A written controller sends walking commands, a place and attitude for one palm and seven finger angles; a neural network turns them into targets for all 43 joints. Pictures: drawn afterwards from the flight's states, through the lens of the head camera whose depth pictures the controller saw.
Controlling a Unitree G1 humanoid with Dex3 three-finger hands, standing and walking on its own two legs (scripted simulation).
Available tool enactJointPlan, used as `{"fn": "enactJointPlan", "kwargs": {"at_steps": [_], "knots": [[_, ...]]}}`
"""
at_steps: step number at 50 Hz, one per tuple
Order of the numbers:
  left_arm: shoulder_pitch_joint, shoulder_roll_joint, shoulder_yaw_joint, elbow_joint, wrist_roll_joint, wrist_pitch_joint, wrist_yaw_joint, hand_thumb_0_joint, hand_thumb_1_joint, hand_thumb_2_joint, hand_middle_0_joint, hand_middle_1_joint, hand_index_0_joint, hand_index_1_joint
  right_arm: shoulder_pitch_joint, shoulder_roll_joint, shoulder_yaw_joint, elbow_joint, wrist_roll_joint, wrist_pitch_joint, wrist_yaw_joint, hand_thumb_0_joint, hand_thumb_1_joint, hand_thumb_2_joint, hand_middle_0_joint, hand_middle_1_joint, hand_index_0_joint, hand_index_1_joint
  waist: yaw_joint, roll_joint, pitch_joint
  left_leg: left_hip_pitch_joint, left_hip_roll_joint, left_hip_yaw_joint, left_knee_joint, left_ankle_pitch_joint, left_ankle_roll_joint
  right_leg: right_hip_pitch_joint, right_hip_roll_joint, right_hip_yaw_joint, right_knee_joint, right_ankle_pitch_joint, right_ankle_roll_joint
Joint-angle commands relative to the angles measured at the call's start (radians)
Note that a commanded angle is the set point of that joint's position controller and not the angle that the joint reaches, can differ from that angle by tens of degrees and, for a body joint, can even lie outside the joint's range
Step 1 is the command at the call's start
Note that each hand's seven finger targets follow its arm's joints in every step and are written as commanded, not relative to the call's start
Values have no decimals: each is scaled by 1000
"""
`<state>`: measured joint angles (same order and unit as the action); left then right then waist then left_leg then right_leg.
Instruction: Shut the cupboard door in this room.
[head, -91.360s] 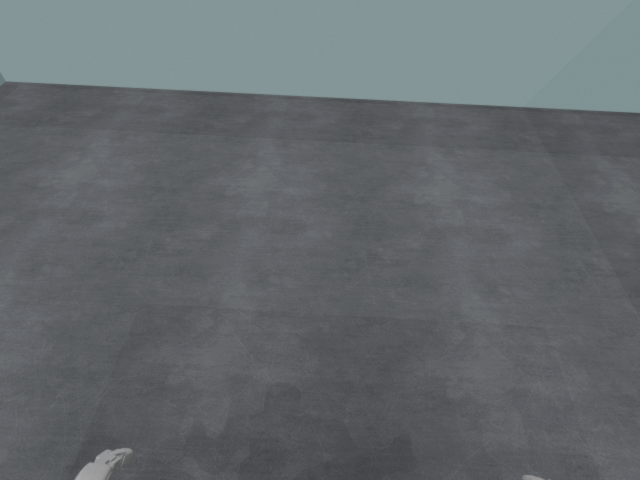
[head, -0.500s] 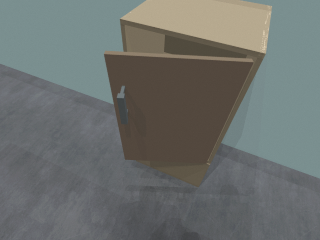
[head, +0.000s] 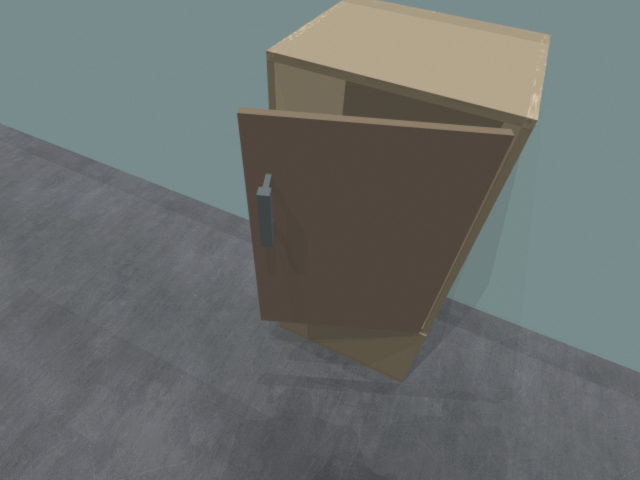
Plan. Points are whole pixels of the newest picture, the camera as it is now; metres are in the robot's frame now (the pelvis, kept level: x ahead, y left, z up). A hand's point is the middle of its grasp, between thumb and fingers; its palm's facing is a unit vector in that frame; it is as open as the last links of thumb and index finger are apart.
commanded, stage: shuffle to correct the standing spot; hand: left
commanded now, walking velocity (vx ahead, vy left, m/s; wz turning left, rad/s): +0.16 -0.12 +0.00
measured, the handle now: (267, 210) +0.54 +0.13 +0.00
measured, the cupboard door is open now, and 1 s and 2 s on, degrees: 22 22 22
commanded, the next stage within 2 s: come to a stop and stand still in 0.44 s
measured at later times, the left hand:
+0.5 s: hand out of the picture +0.03 +0.12 -0.19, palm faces -0.02 -0.99 -0.13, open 7.4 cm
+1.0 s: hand out of the picture +0.14 +0.10 -0.18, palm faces +0.02 -0.97 -0.23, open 7.3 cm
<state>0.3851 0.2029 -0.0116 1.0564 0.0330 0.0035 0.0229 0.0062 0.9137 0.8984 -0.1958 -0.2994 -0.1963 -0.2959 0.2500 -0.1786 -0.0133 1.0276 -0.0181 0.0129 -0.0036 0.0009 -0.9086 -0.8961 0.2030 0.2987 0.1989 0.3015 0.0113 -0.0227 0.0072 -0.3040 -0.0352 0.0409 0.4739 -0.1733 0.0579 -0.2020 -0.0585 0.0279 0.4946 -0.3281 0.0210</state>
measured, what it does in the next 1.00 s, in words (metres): walks ahead: right foot, then left foot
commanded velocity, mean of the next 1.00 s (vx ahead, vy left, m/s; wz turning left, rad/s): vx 0.01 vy -0.03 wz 0.00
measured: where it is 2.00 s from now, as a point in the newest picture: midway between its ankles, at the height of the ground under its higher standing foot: outside the picture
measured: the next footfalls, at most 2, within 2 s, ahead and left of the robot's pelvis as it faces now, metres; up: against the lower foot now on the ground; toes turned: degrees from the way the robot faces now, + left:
right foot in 0.56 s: +0.11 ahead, -0.19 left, +0.00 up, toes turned -3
left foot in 0.82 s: +0.18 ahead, +0.03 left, +0.00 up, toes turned +4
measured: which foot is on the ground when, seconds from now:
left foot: down 0.00-0.56, up 0.58-0.80, down 0.82-1.00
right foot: down 0.00-0.40, up 0.42-0.54, down 0.56-1.00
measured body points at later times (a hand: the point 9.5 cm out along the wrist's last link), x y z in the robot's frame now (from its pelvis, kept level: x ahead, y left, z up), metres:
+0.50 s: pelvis +0.06 -0.05 -0.01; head +0.08 -0.03 +0.44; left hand +0.03 +0.17 -0.17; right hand +0.06 -0.27 -0.16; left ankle +0.06 +0.08 -0.74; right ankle +0.01 -0.15 -0.72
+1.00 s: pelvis +0.10 -0.08 -0.01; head +0.15 -0.08 +0.44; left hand +0.14 +0.15 -0.16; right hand +0.17 -0.31 -0.16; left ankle +0.14 +0.03 -0.74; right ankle +0.06 -0.17 -0.72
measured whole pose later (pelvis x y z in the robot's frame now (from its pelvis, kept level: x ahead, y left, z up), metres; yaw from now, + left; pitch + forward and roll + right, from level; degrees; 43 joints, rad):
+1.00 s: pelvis +0.10 -0.08 -0.01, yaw -2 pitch -1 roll +2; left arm 0.21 0.17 0.03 0.98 0.02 0.04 0.04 0.01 0.93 0.90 -0.20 -0.30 -0.20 -0.30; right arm 0.13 -0.15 -0.03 0.99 -0.02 0.02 -0.04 0.00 -0.92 -0.90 0.20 0.30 0.20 0.30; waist 0.02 -0.02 0.13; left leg -0.30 0.00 0.11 0.53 -0.21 0.04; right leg -0.28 -0.02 -0.04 0.76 -0.50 -0.02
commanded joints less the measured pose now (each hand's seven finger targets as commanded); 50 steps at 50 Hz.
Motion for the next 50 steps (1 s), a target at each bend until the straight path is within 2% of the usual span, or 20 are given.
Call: {"fn": "enactJointPlan", "kwargs": {"at_steps": [1, 15, 18, 21, 24, 26, 27, 28, 29, 30, 31, 34, 37, 40, 42, 43, 44, 45, 47, 50], "knots": [[106, 63, 21, -11, -3, -8, -2, 0, 900, 900, -200, -300, -200, -300, 2, -153, -35, -46, -1, -12, -5, 0, -900, -900, 200, 300, 200, 300, 9, 57, 88, -57, 150, -203, -215, -494, 6, -81, 27, -10, -55, -174, -53], [102, 59, 37, 9, -12, -25, -4, 0, 900, 900, -200, -300, -200, -300, 62, -65, -27, -20, 0, -42, -11, 0, -900, -900, 200, 300, 200, 300, -20, -54, 145, -58, 78, -56, 57, -273, -12, -154, -46, 136, -141, -237, -119], [92, 35, 38, 1, -10, -27, -7, 0, 900, 900, -200, -300, -200, -300, 113, -84, -32, 0, -1, -51, -16, 0, -900, -900, 200, 300, 200, 300, -33, 82, 130, 21, 149, -150, -32, -260, 21, -197, 17, 42, -10, -146, -97], [44, -1, 35, -32, -1, -32, -13, 0, 900, 900, -200, -300, -200, -300, 202, -153, -55, 19, -7, -56, -30, 0, -900, -900, 200, 300, 200, 300, -57, 240, 96, 193, 336, -415, -182, -164, 140, -365, 75, -98, 281, -150, -57], [-32, -10, 45, -67, -7, -37, -20, 0, 900, 900, -200, -300, -200, -300, 203, -137, -50, 28, -15, -61, -38, 0, -900, -900, 200, 300, 200, 300, -55, 183, 69, 191, 377, -364, -130, 220, 186, -346, 20, -60, 315, -214, -64], [87, -34, 51, -26, -12, -39, -29, 0, 900, 900, -200, -300, -200, -300, 94, -128, -43, 3, -11, -57, -39, 0, -900, -900, 200, 300, 200, 300, 30, 130, 3, 3, 290, -190, -19, 126, 102, -18, 42, -95, 54, -45, -60], [170, -4, 61, 0, -8, -44, -29, 0, 900, 900, -200, -300, -200, -300, 54, -92, -37, -7, -3, -59, -35, 0, -900, -900, 200, 300, 200, 300, 73, -5, -38, -121, 192, -80, 142, 20, 38, 160, 11, -34, -92, 103, -60], [239, 93, 81, 27, -2, -51, -14, 0, 900, 900, -200, -300, -200, -300, 26, -17, -23, -40, 10, -64, -31, 0, -900, -900, 200, 300, 200, 300, 91, -294, -57, -329, 45, 74, 373, -276, -27, 301, -211, 237, -187, 293, -93], [223, 87, 67, 20, -15, -51, -1, 0, 900, 900, -200, -300, -200, -300, -4, -26, -21, -57, 3, -54, -33, 0, -900, -900, 200, 300, 200, 300, 81, -242, -10, -328, 51, 10, 492, -409, -34, 212, -309, 311, -197, 535, -146], [145, 69, 53, 3, -15, -52, 0, 0, 900, 900, -200, -300, -200, -300, 41, -14, -19, -39, 4, -48, -32, 0, -900, -900, 200, 300, 200, 300, 35, -135, -18, -280, 77, -23, 522, -386, -43, 170, -297, 236, -169, 601, -211], [74, 45, 48, -15, -11, -59, 2, 0, 900, 900, -200, -300, -200, -300, 52, 4, -16, -9, 6, -43, -30, 0, -900, -900, 200, 300, 200, 300, 12, -59, 13, -231, 83, -11, 526, -338, -56, 92, -270, 186, -166, 643, -226], [7, 44, 38, -28, -4, -60, 18, 0, 900, 900, -200, -300, -200, -300, 55, 23, -3, 15, 11, -32, -27, 0, -900, -900, 200, 300, 200, 300, -2, -70, 54, -176, 91, 8, 347, -325, -67, 110, -230, 77, -87, 1004, -211], [-1, 71, 47, -36, -11, -42, 29, 0, 900, 900, -200, -300, -200, -300, 58, 34, -4, 15, 20, -25, -30, 0, -900, -900, 200, 300, 200, 300, 4, -75, -18, -72, 38, 56, 116, -158, -75, 182, -175, 19, 11, 1102, -173], [-26, 94, 60, -63, -23, -17, 31, 0, 900, 900, -200, -300, -200, -300, 81, -24, -23, 9, 11, -10, -38, 0, -900, -900, 200, 300, 200, 300, -14, -97, -48, 107, 64, 56, -12, 213, -61, 94, -140, 7, 82, 911, -115], [-28, 58, 59, -93, -21, -2, 32, 0, 900, 900, -200, -300, -200, -300, 81, -94, -41, -18, 6, -7, -41, 0, -900, -900, 200, 300, 200, 300, -9, 45, -64, 248, 235, -74, 38, 764, 24, -59, -57, -57, 130, 514, -48], [-25, 36, 56, -101, -17, 4, 38, 0, 900, 900, -200, -300, -200, -300, 86, -118, -46, -24, 3, -2, -41, 0, -900, -900, 200, 300, 200, 300, -13, 105, -56, 257, 294, -98, 31, 902, 73, -84, -13, -73, 193, 261, -29], [-37, 29, 55, -105, -22, 10, 39, 0, 900, 900, -200, -300, -200, -300, 52, -120, -42, -28, 5, -4, -44, 0, -900, -900, 200, 300, 200, 300, -3, 224, -46, 215, 341, -175, -29, 952, 134, -91, 20, -67, 268, -94, -18], [-52, 38, 59, -103, -25, 18, 36, 0, 900, 900, -200, -300, -200, -300, 14, -119, -39, -41, 3, -2, -44, 0, -900, -900, 200, 300, 200, 300, 0, 240, -26, 177, 350, -203, -73, 892, 171, -99, 33, -45, 325, -244, -25], [-65, 27, 63, -109, -23, 28, 27, 0, 900, 900, -200, -300, -200, -300, -42, -119, -43, -71, -4, -1, -45, 0, -900, -900, 200, 300, 200, 300, 9, 214, -7, 139, 350, -190, -86, 762, 189, -105, 25, -22, 339, -261, -34], [-3, 5, 60, -93, -10, 22, 20, 0, 900, 900, -200, -300, -200, -300, -74, -137, -54, -92, -3, 6, -38, 0, -900, -900, 200, 300, 200, 300, 33, 128, -102, 135, 285, -125, -19, 559, 132, -11, 31, -70, 161, -27, -21]]}}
